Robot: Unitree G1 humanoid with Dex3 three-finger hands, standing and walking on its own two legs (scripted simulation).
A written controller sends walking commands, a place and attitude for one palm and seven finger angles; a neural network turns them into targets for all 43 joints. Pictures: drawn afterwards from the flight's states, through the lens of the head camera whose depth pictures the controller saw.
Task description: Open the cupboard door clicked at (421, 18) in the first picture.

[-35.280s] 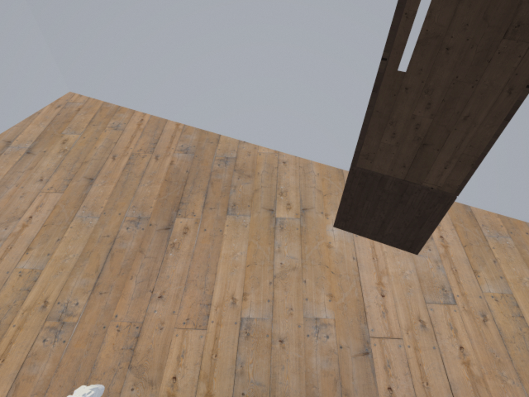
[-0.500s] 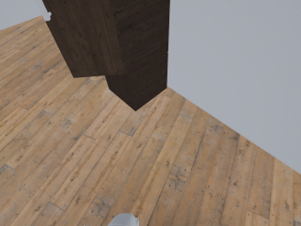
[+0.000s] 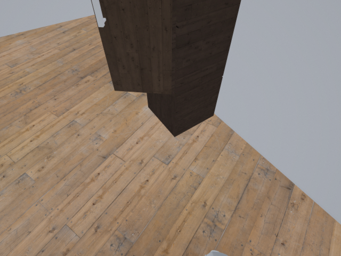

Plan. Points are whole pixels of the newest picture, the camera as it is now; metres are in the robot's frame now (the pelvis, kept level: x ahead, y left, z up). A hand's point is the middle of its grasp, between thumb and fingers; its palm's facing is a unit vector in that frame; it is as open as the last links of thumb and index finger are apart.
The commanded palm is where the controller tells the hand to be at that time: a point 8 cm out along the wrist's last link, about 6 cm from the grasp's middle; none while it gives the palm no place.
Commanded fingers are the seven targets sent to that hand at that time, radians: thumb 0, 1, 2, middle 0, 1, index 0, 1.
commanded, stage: take the last steps up to it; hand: left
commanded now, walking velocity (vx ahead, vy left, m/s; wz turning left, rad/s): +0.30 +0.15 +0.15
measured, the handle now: (97, 2) +1.00 +0.37 +0.15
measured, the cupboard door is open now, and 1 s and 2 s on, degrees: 50 50 50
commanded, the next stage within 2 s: come to a stop and stand still in 0.96 s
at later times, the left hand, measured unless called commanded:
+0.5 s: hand out of the picture +0.08 +0.19 -0.17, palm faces +0.23 -0.95 -0.20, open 7.3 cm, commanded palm none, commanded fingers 0.00 0.90 0.90 -0.20 -0.30 -0.20 -0.30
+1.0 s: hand (100, 150) +0.47 +0.29 -0.16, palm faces +0.05 -0.97 -0.22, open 7.4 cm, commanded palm none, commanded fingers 0.00 0.90 0.90 -0.20 -0.30 -0.20 -0.30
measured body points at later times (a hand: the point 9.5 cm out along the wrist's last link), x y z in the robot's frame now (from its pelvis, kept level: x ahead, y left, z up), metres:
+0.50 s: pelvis +0.15 +0.03 +0.00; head +0.19 +0.03 +0.45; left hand +0.07 +0.24 -0.15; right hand +0.26 -0.21 -0.15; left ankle +0.22 +0.18 -0.71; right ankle +0.08 -0.12 -0.74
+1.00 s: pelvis +0.35 +0.10 -0.02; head +0.37 +0.08 +0.43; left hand +0.47 +0.34 -0.14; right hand +0.30 -0.13 -0.18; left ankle +0.24 +0.18 -0.74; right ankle +0.43 +0.01 -0.74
